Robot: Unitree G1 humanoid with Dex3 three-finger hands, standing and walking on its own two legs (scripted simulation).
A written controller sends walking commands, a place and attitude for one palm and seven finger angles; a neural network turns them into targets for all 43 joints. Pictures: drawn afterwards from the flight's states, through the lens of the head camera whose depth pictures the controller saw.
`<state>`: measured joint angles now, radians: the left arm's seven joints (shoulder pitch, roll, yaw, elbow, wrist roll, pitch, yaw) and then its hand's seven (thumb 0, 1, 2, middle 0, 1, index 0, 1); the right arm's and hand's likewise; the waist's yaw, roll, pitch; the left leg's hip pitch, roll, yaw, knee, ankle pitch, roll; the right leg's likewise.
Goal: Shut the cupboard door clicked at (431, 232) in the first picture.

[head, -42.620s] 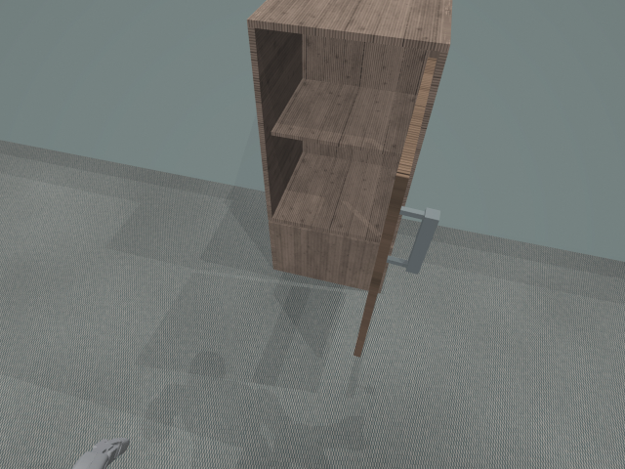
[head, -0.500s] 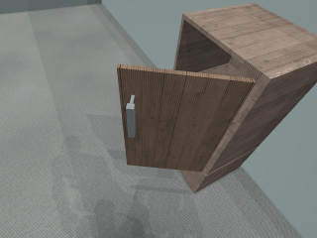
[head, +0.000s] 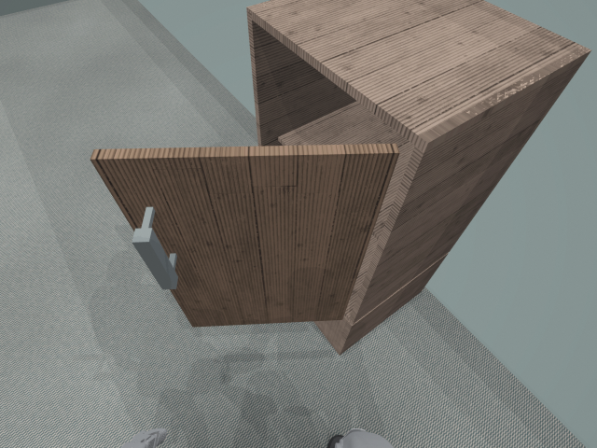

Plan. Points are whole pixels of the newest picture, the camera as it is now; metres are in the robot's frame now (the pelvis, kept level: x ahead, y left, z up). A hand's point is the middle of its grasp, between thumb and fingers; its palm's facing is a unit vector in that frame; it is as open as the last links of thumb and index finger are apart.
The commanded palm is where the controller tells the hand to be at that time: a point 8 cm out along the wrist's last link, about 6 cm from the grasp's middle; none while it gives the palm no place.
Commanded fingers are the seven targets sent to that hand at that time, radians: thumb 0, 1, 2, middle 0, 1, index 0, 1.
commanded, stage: come to a stop and stand still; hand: left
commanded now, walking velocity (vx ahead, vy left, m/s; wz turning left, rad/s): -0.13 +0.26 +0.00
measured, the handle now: (160, 250) +0.40 +0.22 -0.02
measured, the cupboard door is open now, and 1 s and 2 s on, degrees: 57 57 57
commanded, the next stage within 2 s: look again from close up in 0.86 s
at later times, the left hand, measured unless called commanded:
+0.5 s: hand out of the picture -0.01 +0.19 -0.17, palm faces +0.12 -0.96 -0.25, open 7.4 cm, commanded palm none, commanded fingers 0.00 0.90 0.90 -0.20 -0.30 -0.20 -0.30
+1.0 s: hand out of the picture -0.04 +0.18 -0.17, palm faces +0.01 -0.99 -0.15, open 7.3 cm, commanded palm none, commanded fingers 0.00 0.90 0.90 -0.20 -0.30 -0.20 -0.30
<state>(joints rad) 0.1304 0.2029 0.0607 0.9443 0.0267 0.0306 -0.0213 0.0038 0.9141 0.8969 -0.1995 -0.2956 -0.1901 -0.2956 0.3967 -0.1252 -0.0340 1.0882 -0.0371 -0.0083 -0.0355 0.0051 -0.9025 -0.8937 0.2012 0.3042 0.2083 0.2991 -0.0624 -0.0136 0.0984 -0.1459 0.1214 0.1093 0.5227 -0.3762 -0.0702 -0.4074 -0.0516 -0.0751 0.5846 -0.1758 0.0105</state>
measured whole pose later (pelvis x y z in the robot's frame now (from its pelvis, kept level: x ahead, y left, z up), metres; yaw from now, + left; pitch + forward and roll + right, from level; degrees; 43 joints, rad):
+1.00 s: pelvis -0.06 +0.00 +0.02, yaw +2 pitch +2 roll -2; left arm 0.24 0.19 0.03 1.06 0.03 0.03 0.02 0.02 0.94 0.90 -0.20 -0.30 -0.19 -0.30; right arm 0.48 -0.06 0.02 1.13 -0.03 -0.02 -0.03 0.01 -0.90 -0.89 0.20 0.30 0.21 0.30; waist -0.04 -0.05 0.02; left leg -0.19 0.01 0.06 0.40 -0.24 0.05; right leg -0.41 -0.05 -0.04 0.81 -0.29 0.00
